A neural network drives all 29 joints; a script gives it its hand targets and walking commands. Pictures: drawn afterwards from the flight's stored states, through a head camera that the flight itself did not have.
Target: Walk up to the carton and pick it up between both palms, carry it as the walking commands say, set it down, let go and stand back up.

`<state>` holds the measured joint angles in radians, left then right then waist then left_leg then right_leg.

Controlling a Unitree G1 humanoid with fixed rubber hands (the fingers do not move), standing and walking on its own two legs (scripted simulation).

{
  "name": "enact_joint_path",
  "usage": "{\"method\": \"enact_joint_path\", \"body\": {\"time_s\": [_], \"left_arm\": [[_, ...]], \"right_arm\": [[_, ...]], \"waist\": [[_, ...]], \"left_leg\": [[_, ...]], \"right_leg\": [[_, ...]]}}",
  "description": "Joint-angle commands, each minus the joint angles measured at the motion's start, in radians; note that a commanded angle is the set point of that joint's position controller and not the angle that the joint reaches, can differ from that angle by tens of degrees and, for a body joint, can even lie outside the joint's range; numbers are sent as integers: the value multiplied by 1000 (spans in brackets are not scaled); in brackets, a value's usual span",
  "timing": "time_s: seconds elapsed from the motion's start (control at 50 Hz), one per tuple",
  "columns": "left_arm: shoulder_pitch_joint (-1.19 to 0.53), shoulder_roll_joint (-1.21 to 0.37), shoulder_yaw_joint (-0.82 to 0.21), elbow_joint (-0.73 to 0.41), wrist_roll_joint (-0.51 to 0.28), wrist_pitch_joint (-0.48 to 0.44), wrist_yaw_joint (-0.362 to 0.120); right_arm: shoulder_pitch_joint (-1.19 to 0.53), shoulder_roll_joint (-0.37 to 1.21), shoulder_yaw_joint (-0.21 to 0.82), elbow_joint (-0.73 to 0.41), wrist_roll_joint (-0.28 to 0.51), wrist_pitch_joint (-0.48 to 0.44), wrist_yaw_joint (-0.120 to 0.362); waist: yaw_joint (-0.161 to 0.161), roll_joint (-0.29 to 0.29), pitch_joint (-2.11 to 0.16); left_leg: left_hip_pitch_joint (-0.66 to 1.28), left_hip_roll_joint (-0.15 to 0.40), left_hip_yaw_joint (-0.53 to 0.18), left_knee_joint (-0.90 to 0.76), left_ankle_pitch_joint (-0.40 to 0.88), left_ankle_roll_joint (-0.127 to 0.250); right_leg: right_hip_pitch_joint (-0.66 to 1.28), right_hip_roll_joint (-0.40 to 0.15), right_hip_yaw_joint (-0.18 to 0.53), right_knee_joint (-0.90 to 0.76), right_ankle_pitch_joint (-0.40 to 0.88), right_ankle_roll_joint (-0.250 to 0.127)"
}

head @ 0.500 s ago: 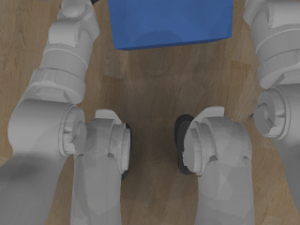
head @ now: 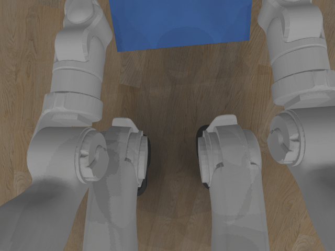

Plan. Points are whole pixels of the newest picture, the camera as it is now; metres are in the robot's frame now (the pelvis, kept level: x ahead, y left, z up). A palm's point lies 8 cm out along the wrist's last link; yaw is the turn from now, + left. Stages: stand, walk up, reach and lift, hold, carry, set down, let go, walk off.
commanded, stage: reach and lift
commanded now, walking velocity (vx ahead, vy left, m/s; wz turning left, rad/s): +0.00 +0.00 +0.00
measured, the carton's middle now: out of the picture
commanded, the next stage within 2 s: none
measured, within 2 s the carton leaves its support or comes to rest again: neither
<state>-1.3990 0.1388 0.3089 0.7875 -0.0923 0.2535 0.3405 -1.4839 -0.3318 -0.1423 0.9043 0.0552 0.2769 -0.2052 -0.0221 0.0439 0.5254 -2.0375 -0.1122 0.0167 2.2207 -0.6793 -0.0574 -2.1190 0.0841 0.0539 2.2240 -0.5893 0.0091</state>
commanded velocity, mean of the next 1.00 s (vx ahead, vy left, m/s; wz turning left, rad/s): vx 0.00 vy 0.00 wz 0.00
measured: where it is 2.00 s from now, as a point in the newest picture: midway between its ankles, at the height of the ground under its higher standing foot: (173, 170)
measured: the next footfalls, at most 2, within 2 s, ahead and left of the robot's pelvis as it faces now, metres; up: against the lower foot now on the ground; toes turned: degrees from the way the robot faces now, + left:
none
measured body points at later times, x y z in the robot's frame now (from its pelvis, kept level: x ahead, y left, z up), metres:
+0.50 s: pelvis -0.03 +0.00 +0.04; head +0.33 -0.04 +0.30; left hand +0.54 +0.12 -0.07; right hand +0.55 -0.19 -0.08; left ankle +0.11 +0.12 -0.34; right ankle +0.12 -0.11 -0.34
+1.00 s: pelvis -0.03 +0.00 +0.09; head +0.30 -0.05 +0.37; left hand +0.52 +0.12 -0.01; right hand +0.53 -0.20 -0.01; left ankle +0.11 +0.12 -0.34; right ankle +0.12 -0.11 -0.34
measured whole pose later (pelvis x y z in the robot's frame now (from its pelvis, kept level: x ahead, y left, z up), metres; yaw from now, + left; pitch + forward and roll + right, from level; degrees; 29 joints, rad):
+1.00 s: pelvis -0.03 +0.00 +0.09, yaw -2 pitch +22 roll +4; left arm -1.30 0.08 0.42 0.54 0.04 0.44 0.27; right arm -1.41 -0.24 -0.21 0.70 -0.01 0.45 -0.21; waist -0.02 0.01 0.53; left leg -1.75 -0.11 0.00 1.91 -0.56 -0.06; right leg -1.82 0.12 0.09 1.91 -0.48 0.03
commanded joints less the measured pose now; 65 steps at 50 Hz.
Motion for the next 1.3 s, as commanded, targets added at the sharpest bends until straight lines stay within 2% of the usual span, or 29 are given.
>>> {"method": "enact_joint_path", "body": {"time_s": [0.0, 0.04, 0.08, 0.12, 0.14, 0.16, 0.24, 0.26, 0.34, 0.36, 0.38, 0.4, 0.44, 0.48, 0.54, 0.62, 0.74, 0.76, 0.86, 0.9, 0.92, 0.98, 1.04, 1.1, 1.14, 1.18, 1.22, 1.26, 1.28], "left_arm": [[-851, -848, -578, -350, -120, 1, -442], [-862, -816, -512, -342, -91, 1, -445], [-803, -824, -432, -212, -52, 12, -459], [-784, -817, -422, -235, -19, 9, -465], [-789, -840, -415, -202, -28, 19, -465], [-843, -807, -432, -264, -28, 4, -461], [-912, -837, -463, -263, -36, 45, -469], [-860, -876, -509, -332, -43, 56, -467], [-933, -894, -572, -404, -103, 78, -470], [-880, -890, -527, -303, -72, 90, -474], [-895, -919, -544, -390, -97, 81, -469], [-881, -925, -514, -305, -88, 92, -475], [-754, -949, -449, -181, -11, 110, -497], [-837, -977, -528, -312, -48, 100, -494], [-846, -986, -505, -285, -64, 113, -500], [-861, -946, -573, -446, -75, 125, -479], [-758, -938, -475, -278, 1, 127, -500], [-804, -921, -457, -272, -26, 122, -507], [-805, -957, -530, -409, -63, 137, -513], [-820, -946, -542, -438, -83, 149, -517], [-815, -976, -593, -454, -101, 151, -513], [-780, -941, -513, -290, -41, 156, -521], [-748, -1012, -551, -338, -47, 150, -520], [-758, -976, -531, -323, -57, 145, -524], [-776, -990, -558, -382, -56, 140, -518], [-758, -1040, -607, -367, -74, 154, -511], [-781, -998, -570, -377, -68, 162, -510], [-801, -1005, -565, -374, -74, 159, -500], [-728, -1012, -570, -355, -48, 164, -503]], "right_arm": [[-587, 1076, 385, -294, 158, 6, 353], [-556, 1112, 336, -224, 145, 21, 367], [-644, 1049, 292, -196, 98, 6, 369], [-606, 1110, 311, -206, 90, 19, 377], [-657, 1050, 304, -225, 90, 9, 373], [-558, 1139, 276, -128, 96, 28, 380], [-595, 1100, 258, -128, 83, 50, 391], [-677, 1130, 345, -264, 146, 43, 389], [-673, 1108, 352, -344, 134, 71, 383], [-688, 1109, 312, -301, 102, 73, 379], [-671, 1133, 348, -314, 120, 84, 381], [-681, 1080, 282, -302, 76, 80, 380], [-606, 1164, 269, -175, 71, 90, 389], [-552, 1157, 272, -213, 46, 94, 413], [-646, 1141, 301, -288, 71, 90, 401], [-604, 1230, 384, -352, 128, 124, 389], [-582, 1236, 353, -278, 92, 120, 409], [-557, 1218, 321, -219, 74, 132, 408], [-554, 1256, 389, -342, 128, 137, 388], [-570, 1275, 413, -379, 120, 152, 374], [-601, 1269, 443, -455, 149, 140, 371], [-508, 1260, 339, -236, 69, 153, 385], [-526, 1274, 399, -348, 92, 135, 387], [-487, 1264, 348, -258, 60, 139, 382], [-521, 1305, 390, -317, 89, 135, 382], [-538, 1262, 387, -390, 89, 126, 386], [-554, 1264, 405, -363, 119, 138, 383], [-512, 1276, 377, -293, 102, 152, 392], [-525, 1298, 387, -325, 130, 139, 391]], "waist": [[26, -97, -2253], [79, -132, -2091], [45, -139, -1899], [102, -174, -2006], [58, -171, -2027], [83, -136, -2026], [32, -80, -2112], [77, -52, -2289], [10, -73, -2392], [-18, -112, -2321], [6, -88, -2365], [-54, -128, -2272], [32, -87, -2124], [-30, -76, -2253], [-34, -86, -2297], [16, -71, -2528], [91, -150, -2258], [56, -160, -2218], [79, -95, -2530], [56, -145, -2532], [41, -144, -2590], [40, -160, -2266], [65, -107, -2406], [11, -133, -2325], [56, -91, -2407], [4, -103, -2476], [54, -71, -2413], [23, -103, -2359], [66, -62, -2365]], "left_leg": [[560, -33, 92, -229, 513, 60], [491, -30, 86, -268, 415, 72], [400, -30, 67, -281, 311, 84], [450, -34, 86, -293, 362, 81], [463, -34, 82, -295, 374, 72], [472, -31, 88, -302, 358, 80], [542, -36, 75, -333, 331, 67], [665, -39, 81, -332, 438, 71], [683, -45, 81, -344, 420, 63], [631, -40, 80, -354, 377, 66], [672, -51, 86, -348, 413, 68], [630, -42, 60, -375, 355, 66], [544, -36, 76, -395, 321, 71], [676, -40, 58, -417, 344, 50], [641, -47, 41, -415, 392, 60], [763, -52, 70, -418, 475, 60], [639, -39, 75, -489, 285, 84], [581, -32, 66, -496, 257, 83], [757, -47, 81, -499, 406, 77], [725, -57, 71, -515, 431, 79], [783, -51, 74, -526, 435, 75], [658, -33, 57, -562, 273, 80], [763, -47, 61, -570, 372, 72], [710, -39, 53, -587, 301, 66], [762, -44, 55, -595, 340, 65], [884, -40, 36, -618, 371, 56], [846, -41, 49, -628, 321, 64], [845, -35, 39, -657, 288, 62], [899, -33, 32, -685, 289, 68]], "right_leg": [[1048, 48, -81, -205, 673, -5], [937, 42, -83, -250, 537, -3], [787, 32, -104, -264, 375, -1], [872, 41, -88, -290, 428, 8], [896, 38, -115, -272, 445, 6], [875, 37, -93, -284, 426, 5], [839, 39, -121, -292, 379, -11], [943, 46, -108, -301, 462, 4], [991, 50, -110, -327, 469, -3], [943, 45, -137, -328, 417, 8], [985, 45, -126, -330, 443, -2], [948, 47, -142, -351, 399, -7], [906, 37, -121, -380, 370, -4], [884, 53, -149, -384, 387, -14], [928, 53, -136, -386, 410, -5], [1099, 57, -104, -405, 529, 5], [1016, 59, -89, -488, 306, 13], [1009, 57, -94, -479, 291, 10], [1229, 65, -65, -495, 455, 11], [1276, 67, -78, -495, 518, 23], [1316, 70, -89, -506, 518, 29], [1098, 55, -87, -548, 318, 13], [1183, 61, -80, -553, 412, 9], [1155, 60, -91, -571, 345, 20], [1216, 60, -58, -581, 388, 12], [1190, 68, -106, -588, 399, 4], [1199, 61, -62, -617, 319, 7], [1183, 64, -78, -643, 290, 12], [1199, 61, -77, -653, 292, 12]]}}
